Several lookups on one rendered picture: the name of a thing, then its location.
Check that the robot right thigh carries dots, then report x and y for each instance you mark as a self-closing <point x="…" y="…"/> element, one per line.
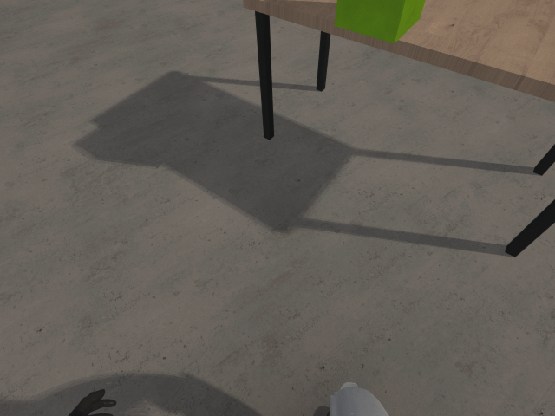
<point x="354" y="401"/>

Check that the left robot hand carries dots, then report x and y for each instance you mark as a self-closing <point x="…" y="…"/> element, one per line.
<point x="91" y="403"/>

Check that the carton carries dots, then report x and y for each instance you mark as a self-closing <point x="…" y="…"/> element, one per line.
<point x="387" y="20"/>

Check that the robot right shin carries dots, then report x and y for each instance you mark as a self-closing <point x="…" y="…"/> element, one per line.
<point x="348" y="384"/>

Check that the table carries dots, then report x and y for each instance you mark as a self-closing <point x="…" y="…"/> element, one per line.
<point x="510" y="43"/>

